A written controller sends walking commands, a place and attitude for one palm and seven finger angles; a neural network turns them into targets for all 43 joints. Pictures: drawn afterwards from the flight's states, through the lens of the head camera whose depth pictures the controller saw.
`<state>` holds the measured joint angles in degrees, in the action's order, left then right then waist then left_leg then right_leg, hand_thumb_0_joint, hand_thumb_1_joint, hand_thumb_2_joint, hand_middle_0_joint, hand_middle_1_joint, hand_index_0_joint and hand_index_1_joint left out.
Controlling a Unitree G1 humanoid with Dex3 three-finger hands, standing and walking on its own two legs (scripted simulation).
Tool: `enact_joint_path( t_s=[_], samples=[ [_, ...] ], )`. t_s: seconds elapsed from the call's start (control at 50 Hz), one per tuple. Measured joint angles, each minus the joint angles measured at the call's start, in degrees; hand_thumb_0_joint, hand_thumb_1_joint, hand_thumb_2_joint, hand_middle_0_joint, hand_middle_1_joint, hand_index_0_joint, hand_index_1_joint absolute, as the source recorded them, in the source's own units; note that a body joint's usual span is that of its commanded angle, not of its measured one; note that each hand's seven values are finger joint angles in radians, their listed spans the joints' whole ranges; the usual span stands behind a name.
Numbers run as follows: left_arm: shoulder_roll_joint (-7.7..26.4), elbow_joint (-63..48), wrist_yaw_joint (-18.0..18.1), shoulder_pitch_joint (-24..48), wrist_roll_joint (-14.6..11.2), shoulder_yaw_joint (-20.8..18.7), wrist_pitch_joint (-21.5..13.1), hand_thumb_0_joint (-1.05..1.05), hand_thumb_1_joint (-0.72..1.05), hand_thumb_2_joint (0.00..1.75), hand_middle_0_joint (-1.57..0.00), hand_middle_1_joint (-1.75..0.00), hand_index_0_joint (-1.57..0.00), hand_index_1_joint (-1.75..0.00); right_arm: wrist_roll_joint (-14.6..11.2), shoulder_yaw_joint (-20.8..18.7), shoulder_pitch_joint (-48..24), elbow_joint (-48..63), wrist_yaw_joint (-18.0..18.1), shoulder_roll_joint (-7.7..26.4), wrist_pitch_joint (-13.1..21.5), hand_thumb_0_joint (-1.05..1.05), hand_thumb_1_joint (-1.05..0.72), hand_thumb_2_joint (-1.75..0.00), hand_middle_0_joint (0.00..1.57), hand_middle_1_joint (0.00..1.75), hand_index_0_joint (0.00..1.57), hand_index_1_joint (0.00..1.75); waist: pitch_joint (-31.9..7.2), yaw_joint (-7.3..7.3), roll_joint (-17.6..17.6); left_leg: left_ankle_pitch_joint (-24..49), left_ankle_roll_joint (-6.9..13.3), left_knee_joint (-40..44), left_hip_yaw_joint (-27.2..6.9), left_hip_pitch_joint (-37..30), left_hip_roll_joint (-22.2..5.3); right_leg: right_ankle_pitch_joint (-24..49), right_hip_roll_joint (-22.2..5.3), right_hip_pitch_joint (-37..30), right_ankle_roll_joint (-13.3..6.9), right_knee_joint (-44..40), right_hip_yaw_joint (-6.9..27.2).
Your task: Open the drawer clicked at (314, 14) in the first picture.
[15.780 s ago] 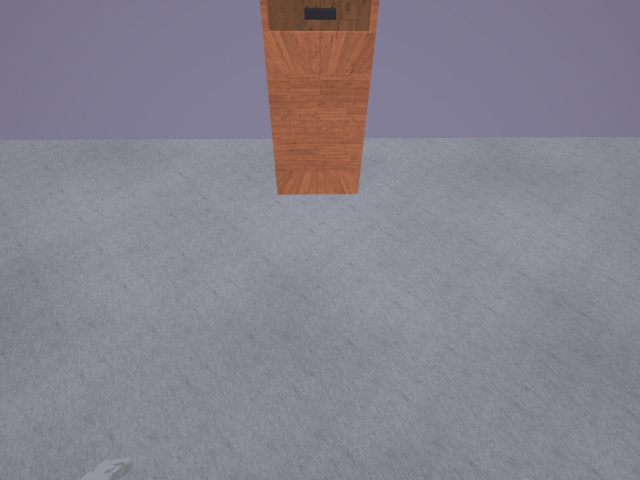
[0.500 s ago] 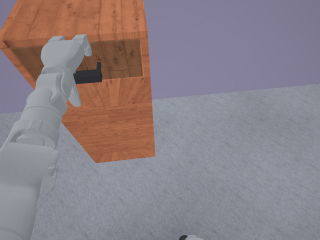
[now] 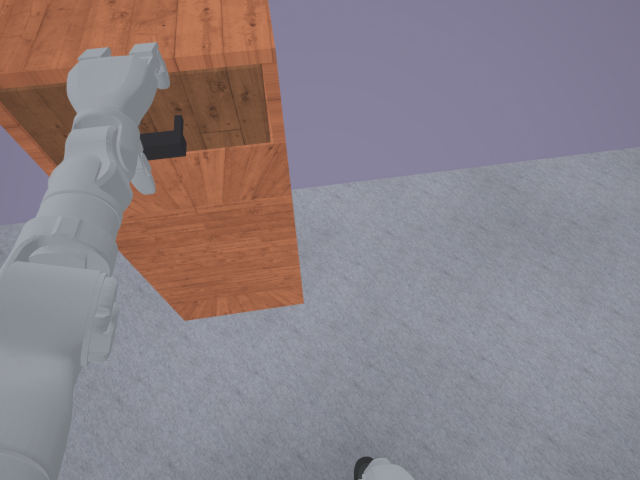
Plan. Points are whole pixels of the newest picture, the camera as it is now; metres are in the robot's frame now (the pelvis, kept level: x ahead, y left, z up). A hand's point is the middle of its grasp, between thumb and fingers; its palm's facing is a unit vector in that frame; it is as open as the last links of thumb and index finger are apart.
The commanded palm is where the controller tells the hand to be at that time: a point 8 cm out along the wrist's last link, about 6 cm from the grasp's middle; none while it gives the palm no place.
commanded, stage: re-aim the fingers above the handle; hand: left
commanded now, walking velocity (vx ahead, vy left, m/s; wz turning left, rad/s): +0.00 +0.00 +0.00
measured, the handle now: (148, 135) +0.58 +0.20 +0.06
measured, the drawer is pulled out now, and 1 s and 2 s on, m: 0.00 0.00 0.00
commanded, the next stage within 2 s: lower the fingers behind the handle in 1.48 s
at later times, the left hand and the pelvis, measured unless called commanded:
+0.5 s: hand (121, 134) +0.52 +0.20 +0.12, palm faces +0.07 -0.02 -1.00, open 13.8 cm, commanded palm +0.48 +0.21 +0.17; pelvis +0.00 +0.00 +0.00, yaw +1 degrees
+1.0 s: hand (107, 142) +0.50 +0.21 +0.12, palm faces +0.05 +0.04 -1.00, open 13.8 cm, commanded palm +0.47 +0.20 +0.17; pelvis +0.00 +0.00 +0.01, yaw +2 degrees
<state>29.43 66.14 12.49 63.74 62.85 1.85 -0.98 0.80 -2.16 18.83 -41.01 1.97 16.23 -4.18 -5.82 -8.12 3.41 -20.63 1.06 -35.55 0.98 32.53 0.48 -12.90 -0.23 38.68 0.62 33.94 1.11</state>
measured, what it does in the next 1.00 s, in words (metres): stands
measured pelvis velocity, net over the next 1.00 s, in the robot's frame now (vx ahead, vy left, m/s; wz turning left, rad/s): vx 0.00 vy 0.00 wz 0.03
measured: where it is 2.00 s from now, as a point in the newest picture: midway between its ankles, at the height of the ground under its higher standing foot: outside the picture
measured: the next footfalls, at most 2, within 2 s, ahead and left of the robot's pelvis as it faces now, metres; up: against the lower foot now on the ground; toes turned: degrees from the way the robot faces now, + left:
none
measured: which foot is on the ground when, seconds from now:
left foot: down 0.00-1.00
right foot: down 0.00-1.00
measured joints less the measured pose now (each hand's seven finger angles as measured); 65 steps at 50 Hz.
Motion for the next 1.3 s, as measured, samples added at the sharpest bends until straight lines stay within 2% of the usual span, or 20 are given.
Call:
enact_joint_path(
  t_s=[0.06, 0.12, 0.18, 0.24, 0.3, 0.36, 0.42, 0.52, 0.58, 0.64, 0.74, 0.8, 0.86, 0.96, 1.02, 1.06, 1.12, 1.18, 1.24, 1.3],
  samples=[
    [-0.2, 0.2, 0.6, -0.3, 0.3, -0.7, 1.4, 0.00, -0.49, 0.30, -0.35, -1.23, -0.35, -1.24, -0.1, 0.1, 0.4, 0.0, -0.3, 0.2, -0.6, 0.01, -0.91, -0.90, 0.20, 0.30, 0.20, 0.30, -0.3, 0.41, 0.6, -0.1, 0.1, 0.0, 0.7, 0.2, -0.2, 0.1, 0.2, 0.5, 0.1, 0.1, 0.7],
    [0.6, 1.2, -0.8, -1.1, 0.3, -0.9, 4.1, 0.00, -0.49, 0.30, -0.35, -1.23, -0.35, -1.24, -0.6, 0.4, 0.4, 0.2, -0.2, 0.0, -1.4, 0.01, -0.91, -0.90, 0.20, 0.30, 0.20, 0.30, -0.4, 0.33, 0.9, 0.1, 0.1, 0.5, 1.3, -0.3, -0.4, 0.4, 0.5, 0.3, 0.1, -0.2, 1.2],
    [2.1, 1.8, -3.0, -2.4, -0.5, -1.5, 5.1, 0.00, -0.49, 0.30, -0.34, -1.22, -0.34, -1.23, -1.1, 0.7, 0.5, 0.6, 0.2, -0.4, -1.6, 0.01, -0.91, -0.90, 0.20, 0.30, 0.20, 0.30, 0.1, 0.15, 0.7, 0.3, 0.1, 1.1, 1.5, -1.0, -0.5, 0.7, 0.7, -0.3, 0.1, -0.7, 1.5],
    [3.1, -0.7, -5.5, -4.9, -1.1, -0.8, 3.5, 0.00, -0.49, 0.30, -0.33, -1.21, -0.33, -1.22, -1.2, 0.2, 1.4, 1.2, 0.8, -0.8, -1.1, 0.01, -0.91, -0.90, 0.20, 0.30, 0.20, 0.30, 0.5, 0.70, 0.6, 0.6, 0.0, 1.5, 1.2, -1.5, -0.6, 1.0, 0.7, -1.0, 0.0, -1.4, 1.1],
    [2.6, -4.1, -6.7, -6.5, -1.7, 1.4, 0.1, 0.00, -0.49, 0.30, -0.33, -1.21, -0.33, -1.22, -1.1, -0.4, 2.3, 0.9, 1.1, -1.0, -0.4, 0.01, -0.90, -0.90, 0.20, 0.30, 0.20, 0.30, 0.9, 1.63, 0.2, 0.7, -0.1, 1.5, 0.2, -1.8, -0.5, 0.9, 0.5, -2.0, -0.1, -1.9, 0.2],
    [1.6, -6.4, -6.0, -6.8, -2.0, 2.6, -3.1, 0.00, -0.49, 0.30, -0.32, -1.21, -0.33, -1.21, -0.8, -0.8, 2.3, 0.0, 1.2, -0.8, 0.1, 0.01, -0.90, -0.90, 0.20, 0.30, 0.20, 0.30, 1.0, 2.15, -0.3, 0.5, -0.1, 1.0, -0.7, -1.8, -0.3, 0.6, 0.2, -2.4, -0.1, -1.7, -0.7],
    [0.6, -6.3, -3.5, -5.4, -1.7, 3.0, -4.3, 0.00, -0.49, 0.30, -0.32, -1.20, -0.33, -1.21, -0.5, -0.9, 1.7, -0.6, 1.0, -0.5, 0.6, 0.01, -0.90, -0.90, 0.20, 0.30, 0.20, 0.30, 0.7, 1.98, -0.6, 0.3, -0.1, 0.3, -1.4, -1.2, 0.0, 0.2, -0.2, -2.1, -0.1, -1.2, -1.3],
    [-0.8, -6.1, 0.2, -5.4, -1.6, 1.2, -1.1, 0.00, -0.49, 0.30, -0.32, -1.20, -0.32, -1.21, 0.0, -1.2, 0.8, -0.5, -0.4, -0.1, 0.4, 0.01, -0.91, -0.90, 0.20, 0.30, 0.20, 0.30, -0.7, 2.13, -0.2, 0.0, 0.1, 0.4, -0.7, -1.2, 0.1, 0.0, -0.2, -1.8, 0.1, -1.0, -0.7],
    [-1.8, -6.3, -0.1, -7.7, -1.9, 1.3, 2.6, 0.00, -0.49, 0.30, -0.32, -1.20, -0.32, -1.20, -0.3, -1.1, 0.4, 0.0, -1.2, 0.0, -0.6, 0.01, -0.91, -0.90, 0.20, 0.30, 0.20, 0.30, -1.5, 2.84, 0.6, -0.1, 0.3, 1.3, 0.1, -2.6, 0.0, 0.0, 0.0, -2.7, 0.3, -1.5, 0.1],
    [-2.7, -6.6, -2.2, -10.1, -2.6, 2.2, 5.0, 0.00, -0.49, 0.30, -0.31, -1.20, -0.32, -1.20, -0.9, -0.6, -0.3, 0.3, -1.3, -0.3, -1.6, 0.01, -0.91, -0.90, 0.20, 0.30, 0.20, 0.30, -1.3, 3.43, 1.1, -0.1, 0.4, 2.2, 0.4, -4.4, 0.0, -0.1, 0.0, -4.3, 0.4, -2.1, 0.4],
    [-4.0, -12.2, -5.2, -14.2, -3.5, 3.8, 2.7, 0.00, -0.49, 0.30, -0.32, -1.20, -0.32, -1.20, -1.1, -0.6, -1.1, 1.4, -0.4, -1.5, -1.7, 0.01, -0.91, -0.90, 0.20, 0.30, 0.20, 0.30, -0.1, 4.44, 0.9, 0.4, 0.4, 3.2, -0.3, -6.6, 0.2, -0.1, -0.3, -6.7, 0.4, -2.9, -0.2],
    [-4.7, -13.9, -4.5, -14.2, -3.0, 4.7, -0.1, 0.00, -0.49, 0.30, -0.32, -1.20, -0.32, -1.20, -0.8, -0.6, -2.0, 1.3, 0.1, -1.8, -1.1, 0.01, -0.91, -0.90, 0.20, 0.30, 0.20, 0.30, 0.6, 4.84, 0.5, 0.4, 0.3, 3.0, -1.0, -6.9, 0.5, -0.3, -0.6, -7.2, 0.3, -2.6, -0.9],
    [-4.9, -13.9, -2.2, -12.8, -2.3, 4.5, -1.2, 0.00, -0.49, 0.30, -0.32, -1.20, -0.32, -1.20, -0.5, -0.5, -3.0, 1.0, 0.1, -1.8, -0.7, 0.01, -0.90, -0.90, 0.20, 0.30, 0.20, 0.30, 0.7, 4.98, 0.3, 0.4, 0.1, 2.6, -1.4, -6.5, 0.6, -0.5, -0.8, -6.9, 0.2, -2.1, -1.3],
    [-4.3, -8.3, 0.9, -7.9, -1.7, 4.5, 3.0, 0.00, -0.49, 0.30, -0.32, -1.20, -0.32, -1.20, -0.6, -0.1, -4.3, 0.2, -0.4, -1.5, -0.5, 0.01, -0.91, -0.90, 0.20, 0.30, 0.20, 0.30, 0.5, 4.57, 0.4, 0.6, 0.0, 2.3, -1.4, -5.6, 0.7, -0.5, -0.9, -5.9, 0.0, -1.5, -1.3],
    [-4.0, -5.5, -0.4, -6.0, -2.3, 5.3, 6.3, 0.00, -0.49, 0.30, -0.32, -1.20, -0.32, -1.20, -0.7, -0.1, -4.1, 0.1, -0.8, -1.2, -0.9, 0.01, -0.91, -0.90, 0.20, 0.30, 0.20, 0.30, 0.3, 4.41, 0.7, 1.0, -0.1, 2.8, -1.2, -5.4, 0.7, -0.2, -0.8, -5.5, 0.0, -1.7, -1.1],
    [-4.3, -5.2, -2.5, -6.1, -3.2, 5.5, 7.0, 0.00, -0.49, 0.30, -0.31, -1.20, -0.32, -1.20, -0.8, -0.3, -3.5, 0.1, -0.8, -1.0, -1.4, 0.01, -0.91, -0.90, 0.20, 0.30, 0.20, 0.30, 0.1, 4.40, 0.9, 1.2, -0.1, 3.3, -1.1, -5.7, 0.6, 0.0, -0.8, -5.7, -0.1, -2.1, -1.0],
    [-5.0, -6.8, -5.6, -8.1, -4.1, 6.0, 5.5, 0.00, -0.49, 0.30, -0.31, -1.20, -0.32, -1.20, -0.8, -0.5, -2.2, 0.3, -0.4, -0.8, -2.1, 0.01, -0.91, -0.90, 0.20, 0.30, 0.20, 0.30, -0.1, 4.30, 1.0, 1.2, -0.1, 3.8, -0.9, -6.5, 0.4, 0.0, -0.5, -6.3, -0.1, -2.4, -0.8],
    [-5.9, -9.3, -6.6, -10.4, -4.0, 5.5, 1.8, 0.00, -0.49, 0.30, -0.31, -1.20, -0.32, -1.20, -0.7, -0.7, -1.3, 0.5, 0.1, -0.7, -2.1, 0.01, -0.91, -0.90, 0.20, 0.30, 0.20, 0.30, 0.2, 4.01, 0.7, 1.0, -0.2, 3.7, -0.9, -7.0, 0.2, -0.1, -0.3, -6.7, -0.3, -2.3, -0.8],
    [-5.9, -11.8, -4.4, -12.7, -2.5, 3.0, -1.9, 0.00, -0.49, 0.30, -0.32, -1.20, -0.32, -1.20, -0.5, -0.7, -1.1, 0.8, 0.7, -0.7, -1.8, 0.01, -0.91, -0.90, 0.20, 0.30, 0.20, 0.30, 0.6, 3.54, 0.3, 0.8, -0.3, 3.4, -0.5, -7.0, 0.0, -0.2, -0.1, -6.4, -0.4, -1.8, -0.4],
    [-4.7, -12.4, -0.2, -12.9, -0.8, 0.8, -2.4, 0.00, -0.49, 0.30, -0.32, -1.20, -0.32, -1.20, -0.3, -0.7, -1.5, 0.6, 0.8, -0.8, -1.1, 0.01, -0.91, -0.90, 0.20, 0.30, 0.20, 0.30, 1.1, 3.17, 0.2, 0.8, -0.5, 2.9, -0.1, -6.4, -0.1, -0.2, 0.1, -5.6, -0.6, -1.2, -0.1]
  ],
)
